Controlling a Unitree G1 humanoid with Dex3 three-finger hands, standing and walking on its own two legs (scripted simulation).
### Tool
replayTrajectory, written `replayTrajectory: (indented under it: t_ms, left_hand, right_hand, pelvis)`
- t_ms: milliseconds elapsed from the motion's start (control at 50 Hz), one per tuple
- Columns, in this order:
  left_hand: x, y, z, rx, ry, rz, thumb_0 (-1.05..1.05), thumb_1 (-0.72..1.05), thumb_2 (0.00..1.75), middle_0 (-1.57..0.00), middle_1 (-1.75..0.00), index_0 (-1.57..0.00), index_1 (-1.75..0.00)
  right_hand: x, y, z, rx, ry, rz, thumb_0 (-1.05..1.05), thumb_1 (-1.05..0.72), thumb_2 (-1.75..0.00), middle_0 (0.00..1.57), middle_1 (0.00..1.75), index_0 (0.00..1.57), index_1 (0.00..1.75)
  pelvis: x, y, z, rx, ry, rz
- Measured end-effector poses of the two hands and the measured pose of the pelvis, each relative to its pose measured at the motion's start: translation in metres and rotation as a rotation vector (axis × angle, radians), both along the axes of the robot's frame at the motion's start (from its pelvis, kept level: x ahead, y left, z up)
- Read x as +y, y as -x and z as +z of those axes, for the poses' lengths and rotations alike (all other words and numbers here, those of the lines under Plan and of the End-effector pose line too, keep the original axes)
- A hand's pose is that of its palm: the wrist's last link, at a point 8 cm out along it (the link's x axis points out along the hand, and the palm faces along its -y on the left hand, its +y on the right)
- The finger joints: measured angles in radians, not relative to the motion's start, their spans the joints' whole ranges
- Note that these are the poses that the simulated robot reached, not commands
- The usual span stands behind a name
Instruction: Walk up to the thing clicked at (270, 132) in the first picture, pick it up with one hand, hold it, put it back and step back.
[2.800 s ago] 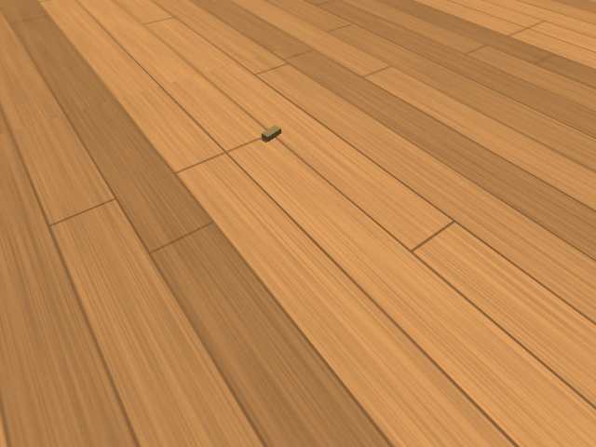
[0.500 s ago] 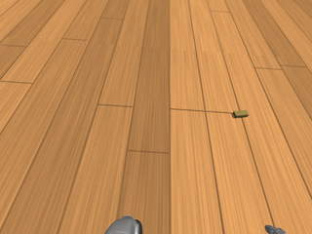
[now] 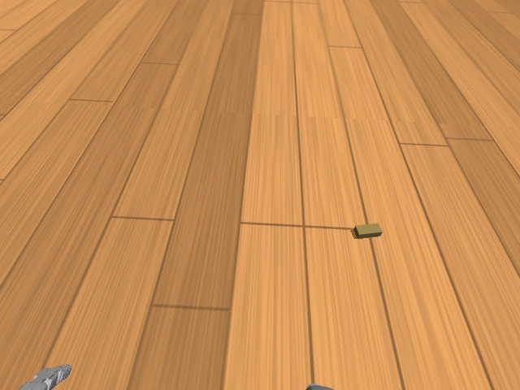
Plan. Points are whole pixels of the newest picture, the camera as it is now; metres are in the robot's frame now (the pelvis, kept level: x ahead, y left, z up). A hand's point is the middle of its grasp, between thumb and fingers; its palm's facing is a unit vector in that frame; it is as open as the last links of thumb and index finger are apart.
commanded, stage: walk up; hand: left
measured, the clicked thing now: (367, 230) +0.90 -0.54 -0.72
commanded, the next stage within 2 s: none
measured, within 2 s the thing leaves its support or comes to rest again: neither
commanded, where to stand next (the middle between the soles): +0.57 -0.89 m, yaw +12 degrees
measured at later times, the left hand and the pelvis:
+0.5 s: hand out of the picture +0.17 +0.10 -0.14, palm faces +0.01 -0.96 -0.27, open 7.4 cm; pelvis +0.13 -0.16 +0.01, yaw +4 degrees
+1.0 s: hand (319, 355) +0.22 -0.11 -0.13, palm faces +0.13 -0.92 -0.36, open 7.4 cm; pelvis +0.24 -0.39 +0.02, yaw +7 degrees
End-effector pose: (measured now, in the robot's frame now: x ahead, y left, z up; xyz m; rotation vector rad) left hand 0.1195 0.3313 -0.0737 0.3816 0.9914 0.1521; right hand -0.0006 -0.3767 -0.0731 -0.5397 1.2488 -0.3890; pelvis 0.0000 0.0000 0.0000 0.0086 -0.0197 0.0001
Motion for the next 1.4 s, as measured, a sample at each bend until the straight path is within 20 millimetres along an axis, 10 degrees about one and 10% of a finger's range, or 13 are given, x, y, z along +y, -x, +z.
replayTrajectory:
  t_ms: [160,340,540,680,800,1000,1200,1400]
  left_hand:
    - [-0.058,0.042,0.016,0.12,0.001,0.17,0.01,0.9,0.9,-0.2,-0.3,-0.2,-0.3]
    - [-0.118,0.038,-0.024,0.204,0.056,0.245,0.01,0.9,0.9,-0.2,-0.3,-0.2,-0.3]
    - [-0.197,-0.062,-0.031,0.154,0.108,0.113,0.01,0.9,0.9,-0.2,-0.3,-0.2,-0.3]
    - [-0.244,-0.117,-0.016,0.082,0.03,0.118,0.01,0.91,0.9,-0.2,-0.3,-0.2,-0.3]
    - [-0.312,-0.11,-0.011,0.091,-0.022,0.198,0.01,0.91,0.9,-0.2,-0.3,-0.2,-0.3]
    - [-0.397,-0.085,-0.015,0.248,0.038,0.291,0.01,0.9,0.9,-0.2,-0.3,-0.2,-0.3]
    - [-0.476,-0.165,-0.038,0.222,0.112,0.182,0.01,0.9,0.9,-0.2,-0.3,-0.2,-0.3]
    - [-0.537,-0.224,-0.019,0.148,0.001,0.188,0.01,0.91,0.9,-0.2,-0.3,-0.2,-0.3]
  right_hand:
    - [-0.021,-0.128,0.011,-0.112,-0.113,0.158,0.01,-0.9,-0.9,0.2,0.3,0.21,0.3]
    - [-0.048,-0.22,0.012,-0.144,-0.11,0.28,0.0,-0.9,-0.9,0.2,0.3,0.21,0.3]
    - [-0.143,-0.217,0.029,-0.162,-0.019,0.162,0.0,-0.89,-0.9,0.21,0.31,0.21,0.3]
    - [-0.249,-0.22,0.024,-0.077,0.018,0.149,0.0,-0.89,-0.9,0.21,0.31,0.21,0.3]
    - [-0.332,-0.261,0.0,-0.024,0.043,0.114,0.01,-0.89,-0.9,0.2,0.3,0.21,0.3]
    - [-0.335,-0.358,0.01,-0.087,-0.095,0.278,0.0,-0.9,-0.9,0.2,0.3,0.21,0.3]
    - [-0.41,-0.365,0.021,-0.121,-0.031,0.189,0.0,-0.89,-0.9,0.21,0.31,0.21,0.3]
    - [-0.555,-0.376,0.022,-0.065,0.038,0.166,0.0,-0.89,-0.9,0.21,0.31,0.21,0.3]
  pelvis:
    - [-0.059,-0.047,0.029,0.002,-0.003,0.031]
    - [-0.113,-0.103,0.012,-0.006,0.008,0.084]
    - [-0.183,-0.138,0.013,-0.021,-0.019,0.074]
    - [-0.265,-0.167,0.004,0.003,-0.013,0.083]
    - [-0.331,-0.197,-0.004,0.002,0.011,0.108]
    - [-0.394,-0.242,0.019,0.007,0.012,0.129]
    - [-0.456,-0.278,0.013,-0.014,-0.027,0.119]
    - [-0.566,-0.313,0.002,0.004,-0.012,0.123]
